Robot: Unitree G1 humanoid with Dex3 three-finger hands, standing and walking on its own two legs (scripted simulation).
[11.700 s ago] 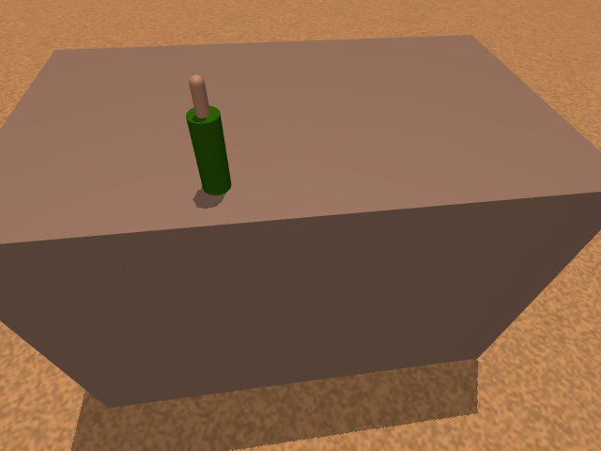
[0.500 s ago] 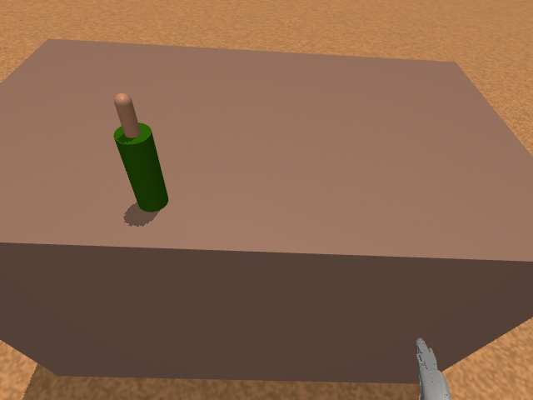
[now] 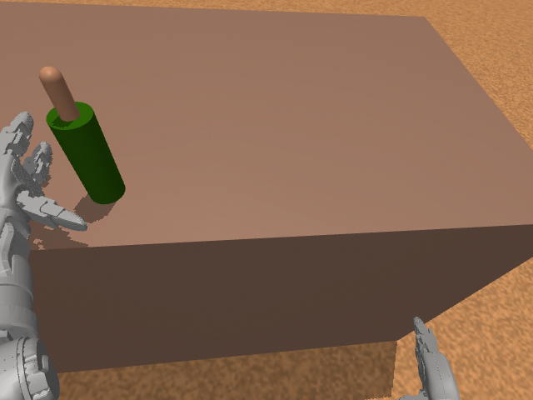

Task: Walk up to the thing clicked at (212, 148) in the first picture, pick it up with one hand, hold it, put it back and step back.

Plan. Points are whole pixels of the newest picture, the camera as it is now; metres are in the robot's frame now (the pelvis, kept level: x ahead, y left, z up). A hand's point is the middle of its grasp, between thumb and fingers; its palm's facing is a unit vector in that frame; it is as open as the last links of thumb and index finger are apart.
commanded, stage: close in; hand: left
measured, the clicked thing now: (83, 141) +0.44 +0.21 +0.15
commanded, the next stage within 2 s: close in 0.38 s
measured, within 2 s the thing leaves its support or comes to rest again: leaves its support in 1.68 s
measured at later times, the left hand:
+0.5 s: hand (89, 183) +0.41 +0.22 +0.10, palm faces +0.15 -0.99 +0.02, open 17.2 cm
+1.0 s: hand (99, 165) +0.44 +0.20 +0.11, palm faces +0.18 -0.98 +0.01, open 13.3 cm
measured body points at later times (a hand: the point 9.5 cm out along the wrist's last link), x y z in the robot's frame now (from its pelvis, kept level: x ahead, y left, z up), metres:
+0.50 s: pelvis +0.01 -0.01 -0.01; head +0.04 +0.00 +0.44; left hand +0.40 +0.27 +0.11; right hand +0.17 -0.27 -0.06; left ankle +0.00 +0.13 -0.72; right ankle +0.00 -0.15 -0.72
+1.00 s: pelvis -0.02 -0.01 -0.01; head +0.03 +0.00 +0.44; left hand +0.42 +0.26 +0.11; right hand +0.13 -0.27 -0.06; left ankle +0.00 +0.13 -0.72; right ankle +0.00 -0.15 -0.72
